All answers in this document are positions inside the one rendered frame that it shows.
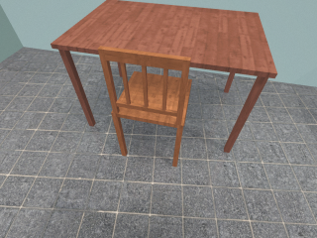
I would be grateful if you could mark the chair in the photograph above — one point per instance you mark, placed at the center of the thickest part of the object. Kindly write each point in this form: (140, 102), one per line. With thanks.
(148, 97)

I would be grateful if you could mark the table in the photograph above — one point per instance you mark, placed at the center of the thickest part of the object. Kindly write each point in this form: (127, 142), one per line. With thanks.
(215, 39)

